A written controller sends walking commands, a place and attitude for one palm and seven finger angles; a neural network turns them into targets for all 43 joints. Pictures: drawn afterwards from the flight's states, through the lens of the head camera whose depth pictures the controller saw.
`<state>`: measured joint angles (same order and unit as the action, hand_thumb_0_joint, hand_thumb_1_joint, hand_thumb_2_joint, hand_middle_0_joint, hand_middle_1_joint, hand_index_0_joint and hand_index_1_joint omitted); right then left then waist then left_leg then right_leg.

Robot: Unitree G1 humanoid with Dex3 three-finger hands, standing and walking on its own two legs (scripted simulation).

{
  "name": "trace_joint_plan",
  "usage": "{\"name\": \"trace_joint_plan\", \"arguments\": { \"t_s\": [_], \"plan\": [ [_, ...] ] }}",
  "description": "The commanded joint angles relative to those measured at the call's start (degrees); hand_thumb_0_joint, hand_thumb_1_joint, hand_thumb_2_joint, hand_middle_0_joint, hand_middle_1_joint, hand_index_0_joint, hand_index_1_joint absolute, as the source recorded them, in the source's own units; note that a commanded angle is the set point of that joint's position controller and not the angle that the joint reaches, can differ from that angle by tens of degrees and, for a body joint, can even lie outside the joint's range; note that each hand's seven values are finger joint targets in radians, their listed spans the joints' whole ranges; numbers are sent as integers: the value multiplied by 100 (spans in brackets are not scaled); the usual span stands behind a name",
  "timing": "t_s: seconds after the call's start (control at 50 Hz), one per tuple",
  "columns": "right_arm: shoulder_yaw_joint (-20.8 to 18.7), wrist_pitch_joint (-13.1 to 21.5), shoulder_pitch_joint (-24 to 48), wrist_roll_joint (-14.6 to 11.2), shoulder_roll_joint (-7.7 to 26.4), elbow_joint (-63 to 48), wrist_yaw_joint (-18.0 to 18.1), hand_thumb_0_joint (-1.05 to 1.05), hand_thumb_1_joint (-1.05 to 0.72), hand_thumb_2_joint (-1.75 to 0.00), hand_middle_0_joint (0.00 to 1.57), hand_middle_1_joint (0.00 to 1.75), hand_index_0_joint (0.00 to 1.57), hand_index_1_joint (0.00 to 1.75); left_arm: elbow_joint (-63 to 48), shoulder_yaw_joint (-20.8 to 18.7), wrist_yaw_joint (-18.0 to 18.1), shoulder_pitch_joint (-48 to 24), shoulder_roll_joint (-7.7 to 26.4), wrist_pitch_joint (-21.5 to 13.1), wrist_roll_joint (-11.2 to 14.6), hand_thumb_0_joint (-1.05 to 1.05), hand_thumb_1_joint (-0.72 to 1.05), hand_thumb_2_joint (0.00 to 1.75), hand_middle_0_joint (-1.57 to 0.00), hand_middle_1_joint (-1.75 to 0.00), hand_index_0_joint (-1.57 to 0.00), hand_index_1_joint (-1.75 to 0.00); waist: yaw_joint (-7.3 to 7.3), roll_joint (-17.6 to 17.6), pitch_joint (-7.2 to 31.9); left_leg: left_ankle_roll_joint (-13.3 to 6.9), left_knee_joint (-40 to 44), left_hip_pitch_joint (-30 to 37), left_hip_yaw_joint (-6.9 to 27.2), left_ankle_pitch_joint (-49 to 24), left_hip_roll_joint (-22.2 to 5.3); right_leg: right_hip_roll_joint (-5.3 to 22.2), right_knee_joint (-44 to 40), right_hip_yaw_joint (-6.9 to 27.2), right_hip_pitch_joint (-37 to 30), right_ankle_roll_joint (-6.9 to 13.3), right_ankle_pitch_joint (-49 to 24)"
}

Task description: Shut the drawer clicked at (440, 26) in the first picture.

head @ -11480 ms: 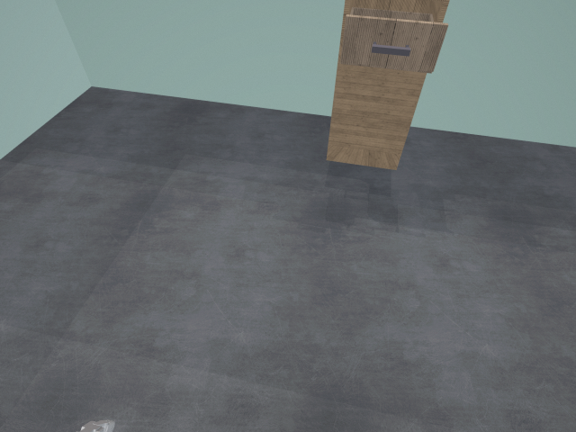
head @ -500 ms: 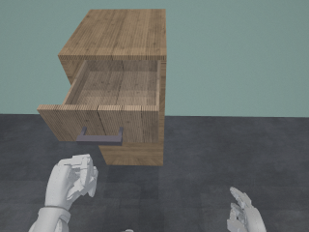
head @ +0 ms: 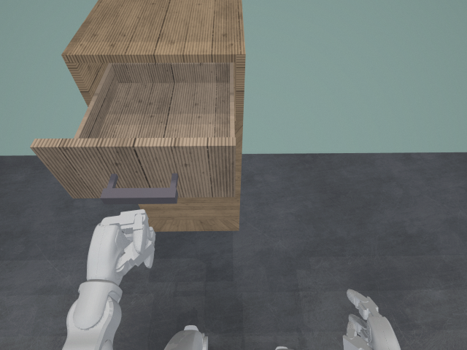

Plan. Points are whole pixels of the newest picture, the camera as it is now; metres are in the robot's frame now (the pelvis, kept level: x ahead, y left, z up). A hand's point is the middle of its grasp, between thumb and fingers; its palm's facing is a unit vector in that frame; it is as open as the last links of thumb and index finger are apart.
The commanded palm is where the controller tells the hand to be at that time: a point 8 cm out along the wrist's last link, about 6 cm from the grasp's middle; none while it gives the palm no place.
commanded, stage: bring the fist close to the handle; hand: left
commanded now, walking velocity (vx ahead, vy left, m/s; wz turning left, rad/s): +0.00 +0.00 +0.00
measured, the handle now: (142, 187) +0.39 +0.19 +0.04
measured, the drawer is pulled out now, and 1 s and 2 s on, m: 0.25 0.25 0.13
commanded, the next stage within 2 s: push the drawer shut in 0.56 s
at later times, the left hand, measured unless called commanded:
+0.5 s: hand (151, 240) +0.29 +0.15 +0.04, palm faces +0.03 -1.00 -0.02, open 3.2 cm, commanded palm +0.27 +0.21 +0.04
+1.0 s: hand (158, 224) +0.32 +0.14 +0.04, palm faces +0.02 -1.00 -0.03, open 3.1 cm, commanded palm +0.31 +0.20 +0.04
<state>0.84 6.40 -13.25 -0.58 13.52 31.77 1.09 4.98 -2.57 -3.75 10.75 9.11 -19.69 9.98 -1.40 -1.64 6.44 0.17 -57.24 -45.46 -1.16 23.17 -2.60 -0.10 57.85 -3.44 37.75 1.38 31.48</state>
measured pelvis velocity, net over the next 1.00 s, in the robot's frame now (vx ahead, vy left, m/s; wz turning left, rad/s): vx -0.01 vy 0.01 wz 0.00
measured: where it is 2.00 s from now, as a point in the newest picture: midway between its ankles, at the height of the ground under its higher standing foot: outside the picture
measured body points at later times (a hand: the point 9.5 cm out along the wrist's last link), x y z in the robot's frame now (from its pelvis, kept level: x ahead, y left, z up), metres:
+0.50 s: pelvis -0.01 +0.00 -0.01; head +0.05 +0.00 +0.44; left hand +0.28 +0.20 +0.04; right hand +0.14 -0.24 -0.11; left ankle +0.05 +0.12 -0.67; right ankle -0.03 -0.10 -0.67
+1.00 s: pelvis -0.01 +0.01 -0.01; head +0.06 +0.00 +0.43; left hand +0.31 +0.20 +0.04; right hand +0.14 -0.24 -0.12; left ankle +0.05 +0.12 -0.67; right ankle -0.03 -0.10 -0.67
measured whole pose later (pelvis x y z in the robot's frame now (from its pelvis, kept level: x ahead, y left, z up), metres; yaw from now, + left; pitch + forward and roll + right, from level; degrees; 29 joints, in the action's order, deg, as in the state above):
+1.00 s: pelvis -0.01 +0.01 -0.01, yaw +0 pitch +14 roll -1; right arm 0.8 1.6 -13.3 -0.8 13.7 33.0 1.2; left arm 18.3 -3.0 -1.6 -3.5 9.5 -22.2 8.9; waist -1.6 -2.0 6.8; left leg -0.3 -60.9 -50.9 -0.9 23.7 -2.8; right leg -0.3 61.1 -3.5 42.9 1.1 31.9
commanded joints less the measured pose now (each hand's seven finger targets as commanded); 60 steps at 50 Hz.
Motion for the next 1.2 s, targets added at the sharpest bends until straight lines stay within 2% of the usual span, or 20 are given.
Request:
{"name": "trace_joint_plan", "arguments": {
  "t_s": [0.0, 0.08, 0.1, 0.14, 0.22, 0.34, 0.4, 0.44, 0.5, 0.54, 0.62, 0.64, 0.7, 0.76, 0.84, 0.98, 1.0, 1.04, 1.1, 1.18],
  "plan": [
    [-306, 214, 282, 5, 713, -777, 63, 0, -90, -90, 20, 30, 20, 30, -942, -411, 59, -1227, 655, -552, 1, 0, 90, 90, -140, -160, -140, -160, -81, 132, 1336, -184, 487, 1237, 195, -997, 147, -94, -852, 152, 257, -79, -1662],
    [-318, 165, 271, 10, 704, -770, 37, 0, -90, -90, 20, 30, 20, 30, -723, -223, 21, -1452, 446, -591, 18, 0, 90, 90, -140, -160, -140, -160, -74, -2, 1597, -163, 376, 1233, 208, -1053, 155, -87, -707, 142, 355, -69, -1737],
    [-318, 129, 226, 14, 734, -739, 43, 0, -90, -90, 20, 30, 20, 30, -550, -337, 35, -1465, 583, -583, 0, 0, 90, 90, -140, -160, -140, -160, -96, 186, 1537, -179, 345, 1086, 226, -1022, 143, -93, -703, 154, 348, -71, -1708],
    [-327, 76, 229, 10, 719, -739, 32, 0, -90, -90, 20, 30, 20, 30, -402, -302, 17, -1558, 491, -593, 11, 0, 90, 90, -140, -160, -140, -160, -83, 193, 1546, -172, 293, 1023, 203, -1012, 157, -86, -659, 168, 401, -79, -1754],
    [-334, -15, 261, -4, 702, -879, 27, 0, -90, -90, 20, 30, 20, 30, -725, -519, 56, -1314, 721, -617, 40, 0, 90, 90, -140, -160, -140, -160, 74, -3, 1850, -181, 356, 1132, 139, -1129, 169, -70, -698, 229, 89, -62, -1880],
    [-315, -65, 250, -24, 699, -813, 55, 0, -90, -90, 20, 30, 20, 30, -595, -332, 100, -1516, 563, -650, 50, 0, 90, 90, -140, -160, -140, -160, -111, 202, 1456, -189, 362, 974, 172, -781, 151, -90, -795, 217, 351, -97, -1500],
    [-310, -91, 238, -29, 754, -789, 73, 0, -90, -90, 20, 30, 20, 30, -357, -437, 75, -1610, 715, -637, 49, 0, 90, 90, -140, -160, -140, -160, -141, 349, 1263, -204, 361, 799, 194, -529, 154, -96, -880, 256, 441, -104, -1169],
    [-310, -94, 270, -39, 716, -809, 89, 0, -90, -90, 20, 30, 20, 30, -453, -320, 45, -1808, 595, -660, 62, 0, 90, 90, -140, -160, -140, -160, -138, 138, 1386, -204, 344, 906, 151, -563, 175, -70, -889, 295, 420, -101, -1216],
    [-313, -91, 235, -46, 751, -770, 113, 0, -90, -90, 20, 30, 20, 30, -407, -505, 53, -1861, 816, -684, 60, 0, 90, 90, -140, -160, -140, -160, -119, 123, 1460, -206, 370, 944, 193, -590, 144, -98, -860, 257, 419, -83, -1180],
    [-300, -80, 251, -43, 715, -792, 103, 0, -90, -90, 20, 30, 20, 30, -461, -322, 46, -1928, 609, -675, 79, 0, 90, 90, -140, -160, -140, -160, -106, -47, 1523, -193, 380, 1042, 190, -640, 164, -86, -833, 238, 416, -73, -1266],
    [-315, -105, 212, -46, 738, -789, 91, 0, -90, -90, 20, 30, 20, 30, -376, -390, 87, -1806, 682, -630, 39, 0, 90, 90, -140, -160, -140, -160, -88, 24, 1558, -187, 400, 1097, 212, -777, 143, -101, -780, 183, 399, -66, -1424],
    [-307, -110, 209, -40, 724, -803, 81, 0, -90, -90, 20, 30, 20, 30, -413, -256, 95, -1833, 552, -618, 35, 0, 90, 90, -140, -160, -140, -160, -107, 7, 1564, -192, 404, 1137, 205, -789, 155, -100, -794, 189, 403, -72, -1457],
    [-307, -136, 138, -25, 770, -735, 88, 0, -90, -90, 20, 30, 20, 30, -198, -317, 166, -2158, 660, -575, -19, 0, 90, 90, -140, -160, -140, -160, -208, 261, 1455, -207, 363, 1035, 246, -725, 130, -119, -782, 165, 505, -90, -1390],
    [-310, -146, 137, -29, 743, -700, 84, 0, -90, -90, 20, 30, 20, 30, -255, -291, 212, -2586, 621, -616, -63, 0, 90, 90, -140, -160, -140, -160, -168, -80, 1648, -170, 369, 1225, 252, -813, 134, -111, -709, 147, 548, -54, -1447],
    [-322, -195, 82, -12, 746, -703, 58, 0, -90, -90, 20, 30, 20, 30, -51, -297, 262, -2526, 573, -568, -89, 0, 90, 90, -140, -160, -140, -160, -132, 9, 1818, -171, 358, 1342, 226, -1120, 132, -118, -689, 146, 415, -54, -1800],
    [-290, -259, 39, -20, 784, -502, 102, 0, -90, -90, 20, 30, 20, 30, 406, -365, 313, -3725, 730, -619, -134, 0, 90, 90, -140, -160, -140, -160, -355, 233, 1553, -184, 301, 1096, 271, -616, 135, -125, -770, 181, 699, -86, -1317],
    [-284, -264, 34, -25, 808, -465, 127, 0, -90, -90, 20, 30, 20, 30, 469, -453, 326, -3944, 889, -652, -154, 0, 90, 90, -140, -160, -140, -160, -389, 218, 1490, -199, 285, 1040, 291, -491, 121, -141, -776, 200, 791, -85, -1158],
    [-274, -247, 23, -30, 784, -407, 131, 0, -90, -90, 20, 30, 20, 30, 537, -313, 314, -4291, 741, -698, -163, 0, 90, 90, -140, -160, -140, -160, -391, -48, 1677, -177, 301, 1226, 318, -426, 137, -137, -751, 184, 866, -61, -1084],
    [-264, -267, -15, -39, 834, -336, 171, 0, -90, -90, 20, 30, 20, 30, 811, -464, 302, -4617, 986, -691, -149, 0, 90, 90, -140, -160, -140, -160, -455, 98, 1731, -198, 287, 1157, 327, -268, 132, -153, -805, 220, 884, -75, -936],
    [-225, -262, -40, -67, 824, -246, 208, 0, -90, -90, 20, 30, 20, 30, 1215, -407, 275, -5357, 946, -680, -101, 0, 90, 90, -140, -160, -140, -160, -519, -66, 1717, -178, 314, 1136, 336, 27, 162, -151, -863, 257, 988, -71, -692]
  ]
}}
